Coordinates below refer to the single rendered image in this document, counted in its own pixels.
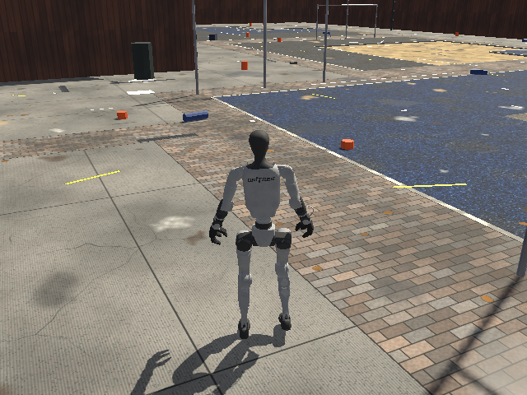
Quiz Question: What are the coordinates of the robot left upper arm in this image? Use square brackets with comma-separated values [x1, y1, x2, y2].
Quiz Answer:
[220, 166, 244, 211]

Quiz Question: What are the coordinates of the right robot forearm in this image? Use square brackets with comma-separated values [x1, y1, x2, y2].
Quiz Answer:
[294, 196, 311, 225]

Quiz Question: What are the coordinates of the right robot hand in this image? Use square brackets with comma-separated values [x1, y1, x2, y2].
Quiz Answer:
[295, 220, 314, 238]

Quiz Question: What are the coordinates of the left robot hand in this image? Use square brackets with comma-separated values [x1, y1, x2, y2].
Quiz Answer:
[209, 226, 227, 245]

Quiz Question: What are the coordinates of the robot right foot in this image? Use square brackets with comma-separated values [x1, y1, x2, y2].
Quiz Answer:
[278, 313, 291, 331]

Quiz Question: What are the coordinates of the robot right upper arm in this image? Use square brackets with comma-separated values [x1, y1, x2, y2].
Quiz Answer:
[277, 165, 302, 209]

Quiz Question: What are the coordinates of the left robot forearm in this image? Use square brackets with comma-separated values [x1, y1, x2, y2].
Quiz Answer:
[212, 199, 228, 230]

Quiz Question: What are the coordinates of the robot left thigh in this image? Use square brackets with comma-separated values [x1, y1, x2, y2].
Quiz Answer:
[236, 230, 253, 288]

